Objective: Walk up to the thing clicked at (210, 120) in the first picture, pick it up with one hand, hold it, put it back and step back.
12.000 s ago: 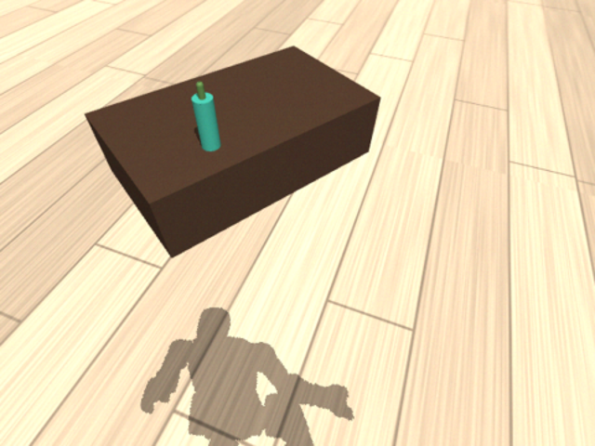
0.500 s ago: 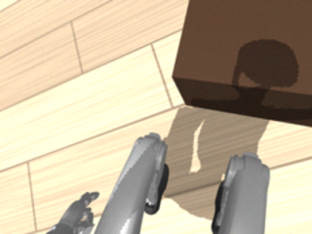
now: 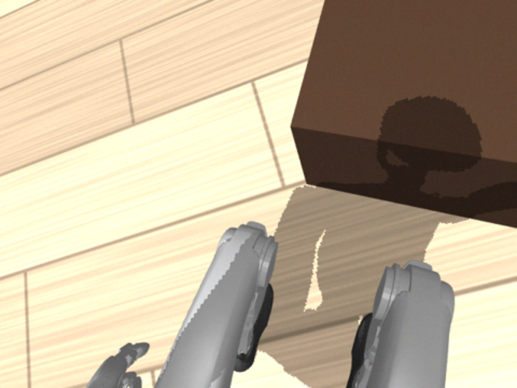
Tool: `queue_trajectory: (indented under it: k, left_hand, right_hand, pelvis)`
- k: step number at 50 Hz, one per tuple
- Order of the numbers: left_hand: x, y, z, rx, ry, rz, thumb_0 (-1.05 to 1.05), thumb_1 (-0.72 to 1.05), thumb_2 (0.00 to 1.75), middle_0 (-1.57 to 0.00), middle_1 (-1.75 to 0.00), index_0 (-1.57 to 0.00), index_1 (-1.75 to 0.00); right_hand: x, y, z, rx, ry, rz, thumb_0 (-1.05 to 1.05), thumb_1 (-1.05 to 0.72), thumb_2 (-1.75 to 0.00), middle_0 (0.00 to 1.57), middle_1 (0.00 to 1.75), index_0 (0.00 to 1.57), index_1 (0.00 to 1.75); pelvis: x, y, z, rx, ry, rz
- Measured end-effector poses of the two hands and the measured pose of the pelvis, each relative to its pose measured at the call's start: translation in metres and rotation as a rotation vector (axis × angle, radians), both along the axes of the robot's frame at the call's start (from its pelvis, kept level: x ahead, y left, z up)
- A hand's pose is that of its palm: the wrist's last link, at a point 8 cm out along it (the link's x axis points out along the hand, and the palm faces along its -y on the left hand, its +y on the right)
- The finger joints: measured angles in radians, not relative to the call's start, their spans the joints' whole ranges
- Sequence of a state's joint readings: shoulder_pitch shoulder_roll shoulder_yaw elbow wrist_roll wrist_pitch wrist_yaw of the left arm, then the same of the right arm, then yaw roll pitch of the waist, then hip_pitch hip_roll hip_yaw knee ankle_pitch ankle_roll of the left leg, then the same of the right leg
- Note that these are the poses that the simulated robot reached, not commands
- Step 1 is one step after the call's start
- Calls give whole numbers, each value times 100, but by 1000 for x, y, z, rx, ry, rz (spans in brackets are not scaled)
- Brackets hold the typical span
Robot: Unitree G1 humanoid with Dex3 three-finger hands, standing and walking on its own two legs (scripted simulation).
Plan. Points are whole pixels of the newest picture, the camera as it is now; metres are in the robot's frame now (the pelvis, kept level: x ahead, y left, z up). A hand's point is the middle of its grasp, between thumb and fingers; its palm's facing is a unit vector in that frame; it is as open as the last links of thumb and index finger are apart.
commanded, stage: close in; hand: right
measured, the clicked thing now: out of the picture +0.61 -0.31 +0.08
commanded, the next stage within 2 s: rest palm in 0.12 s
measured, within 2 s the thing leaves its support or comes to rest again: leaves its support in 1.58 s
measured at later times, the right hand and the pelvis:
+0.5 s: hand out of the picture +0.57 -0.30 +0.03, palm faces +0.31 +0.95 -0.02, open 16.8 cm; pelvis +0.01 +0.00 +0.01, yaw -1 degrees
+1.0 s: hand out of the picture +0.59 -0.32 +0.03, palm faces +0.34 +0.94 -0.04, open 10.4 cm; pelvis +0.01 +0.00 +0.00, yaw -1 degrees
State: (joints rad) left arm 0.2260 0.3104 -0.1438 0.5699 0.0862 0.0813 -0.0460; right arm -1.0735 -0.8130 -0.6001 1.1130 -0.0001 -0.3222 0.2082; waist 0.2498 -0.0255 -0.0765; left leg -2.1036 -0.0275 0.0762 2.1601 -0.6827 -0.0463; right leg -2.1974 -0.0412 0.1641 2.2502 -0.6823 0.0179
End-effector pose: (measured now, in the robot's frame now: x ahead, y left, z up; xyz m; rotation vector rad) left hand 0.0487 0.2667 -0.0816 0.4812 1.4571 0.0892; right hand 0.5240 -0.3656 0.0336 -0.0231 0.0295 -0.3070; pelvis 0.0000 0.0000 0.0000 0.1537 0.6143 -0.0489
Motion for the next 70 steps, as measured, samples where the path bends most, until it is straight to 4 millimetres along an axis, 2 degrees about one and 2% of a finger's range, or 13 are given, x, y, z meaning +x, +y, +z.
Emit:
queue_trajectory:
  k: [13,24,35,46,56,64,70]
  left_hand:
    - [12,5,-1,-6,30,-7,0,90,91,-20,-31,-20,-30]
    - [18,8,-1,-5,26,-4,0,85,94,-20,-29,-18,-31]
    - [6,5,-2,-4,51,10,0,87,92,-20,-30,-19,-30]
    - [-6,2,0,15,100,21,0,88,92,-20,-30,-19,-30]
    - [-5,-1,2,6,93,28,0,89,91,-20,-30,-19,-30]
    - [2,-2,0,-12,72,26,0,89,92,-21,-30,-20,-30]
    - [10,-2,4,-19,40,29,0,88,92,-21,-30,-20,-30]
  right_hand:
    - [-1,13,-12,16,4,-7,-1,49,-4,6,4,4,4]
    - [9,19,-1,3,-1,-11,-1,42,-8,10,7,8,7]
    - [13,17,-8,6,6,-11,-1,36,-17,40,26,39,27]
    - [23,6,-7,-5,-17,-52,-1,15,-44,74,59,78,62]
    - [28,4,-7,-4,-8,-49,-4,31,-63,75,78,79,82]
    - [23,10,-5,-17,-2,-38,-7,46,-84,71,96,75,102]
    - [13,16,-5,-17,40,-31,-9,59,-101,68,110,72,117]
  pelvis:
    - [5,3,4,-21,22,-9]
    - [6,5,8,-25,28,-8]
    - [4,3,4,-21,24,-6]
    - [5,1,0,-11,31,-10]
    - [8,-2,1,1,32,-11]
    - [7,-2,2,-3,32,-13]
    - [7,0,10,-11,33,-15]
